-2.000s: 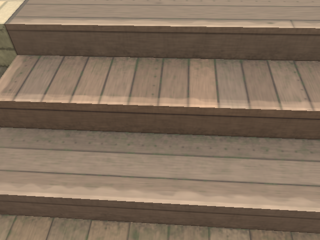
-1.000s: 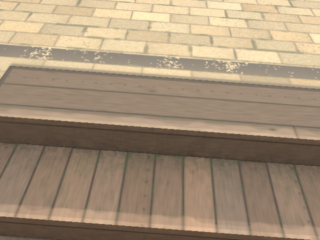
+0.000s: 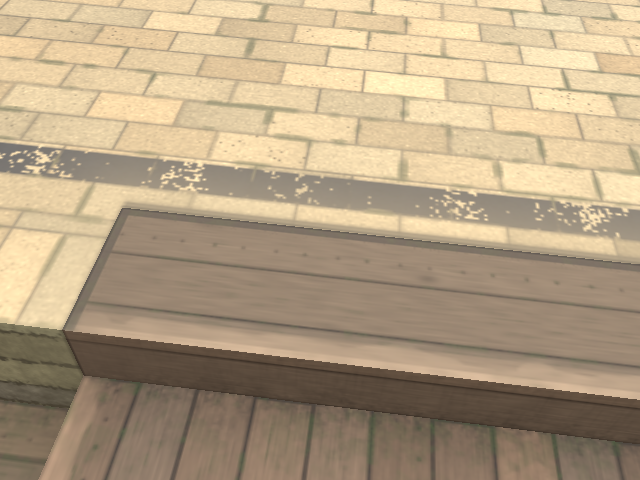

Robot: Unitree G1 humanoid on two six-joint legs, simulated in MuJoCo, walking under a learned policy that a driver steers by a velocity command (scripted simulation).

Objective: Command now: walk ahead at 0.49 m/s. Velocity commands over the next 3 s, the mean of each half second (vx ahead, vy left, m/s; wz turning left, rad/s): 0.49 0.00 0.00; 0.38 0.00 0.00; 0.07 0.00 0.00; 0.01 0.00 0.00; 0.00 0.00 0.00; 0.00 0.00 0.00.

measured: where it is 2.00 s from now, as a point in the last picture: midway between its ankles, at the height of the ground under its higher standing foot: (330, 291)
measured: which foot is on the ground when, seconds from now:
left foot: down 0.00-0.40, up 0.42-0.88, down 0.90-1.00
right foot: up 0.00-0.38, down 0.40-0.90, up 0.92-1.00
